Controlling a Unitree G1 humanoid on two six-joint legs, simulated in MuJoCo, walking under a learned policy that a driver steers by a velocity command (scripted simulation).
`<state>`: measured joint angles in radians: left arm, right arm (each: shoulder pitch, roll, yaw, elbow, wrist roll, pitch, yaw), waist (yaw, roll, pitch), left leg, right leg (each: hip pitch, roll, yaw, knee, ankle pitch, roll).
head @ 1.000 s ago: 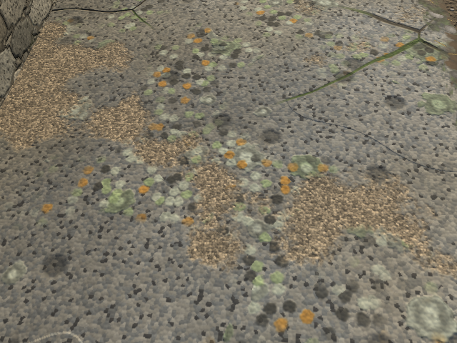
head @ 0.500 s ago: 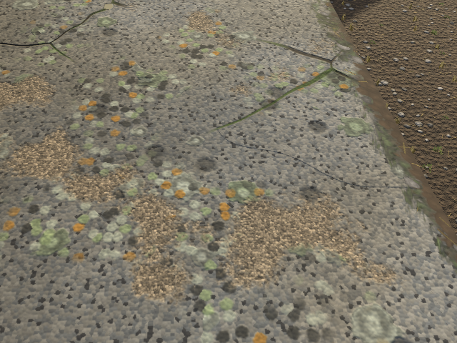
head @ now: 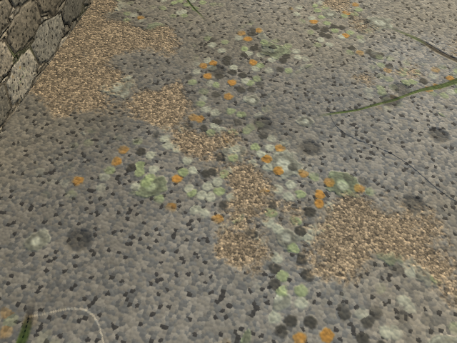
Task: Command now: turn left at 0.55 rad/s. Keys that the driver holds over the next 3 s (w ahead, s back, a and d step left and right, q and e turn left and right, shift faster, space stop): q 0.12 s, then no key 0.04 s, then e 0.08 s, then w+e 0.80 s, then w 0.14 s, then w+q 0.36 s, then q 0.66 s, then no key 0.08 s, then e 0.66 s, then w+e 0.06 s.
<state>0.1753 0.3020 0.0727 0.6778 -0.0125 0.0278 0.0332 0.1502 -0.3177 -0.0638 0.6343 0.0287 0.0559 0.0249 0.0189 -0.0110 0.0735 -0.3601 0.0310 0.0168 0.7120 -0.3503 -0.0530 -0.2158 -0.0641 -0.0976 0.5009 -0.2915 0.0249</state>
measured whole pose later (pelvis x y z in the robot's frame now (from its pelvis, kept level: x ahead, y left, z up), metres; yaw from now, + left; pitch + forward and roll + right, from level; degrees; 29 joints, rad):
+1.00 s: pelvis +0.26 -0.03 +0.00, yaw -15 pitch +2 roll +1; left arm 0.45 0.31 0.06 0.75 -0.03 -0.03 0.03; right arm -0.01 -0.29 -0.03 0.63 0.01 -0.11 0.05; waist 0.09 0.03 0.04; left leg -0.55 -0.02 -0.06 0.49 0.01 -0.03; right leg 0.06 0.04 0.19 0.33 -0.41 -0.04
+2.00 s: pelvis +0.69 -0.14 -0.01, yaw +1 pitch +2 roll -2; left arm 0.16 0.32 0.07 0.75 0.00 -0.03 0.01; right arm 0.10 -0.32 -0.07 0.59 -0.01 0.02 0.03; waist 0.03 0.00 0.09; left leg -0.46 -0.03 -0.02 0.60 -0.19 0.08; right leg -0.35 -0.04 -0.05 1.03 -0.59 0.06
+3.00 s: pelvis +0.76 -0.21 +0.00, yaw -6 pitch +1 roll +2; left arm 0.20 0.32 0.07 0.60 -0.03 0.06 -0.02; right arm 0.14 -0.29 -0.08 0.69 0.01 0.02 -0.03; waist 0.00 0.01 0.05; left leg -0.27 0.09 0.12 0.53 -0.26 -0.04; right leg -0.36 -0.04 -0.02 0.74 -0.37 0.02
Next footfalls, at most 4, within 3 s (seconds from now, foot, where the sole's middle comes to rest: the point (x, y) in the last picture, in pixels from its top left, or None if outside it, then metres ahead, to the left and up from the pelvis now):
0.02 left None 0.05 0.12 -0.77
0.60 right None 0.11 -0.11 -0.77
1.04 left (220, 325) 0.49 0.04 -0.77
1.50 right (327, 282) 0.63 -0.28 -0.77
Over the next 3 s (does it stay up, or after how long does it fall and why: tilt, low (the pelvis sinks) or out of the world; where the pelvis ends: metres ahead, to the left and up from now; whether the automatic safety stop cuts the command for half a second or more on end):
stays up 0.76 -0.21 0.00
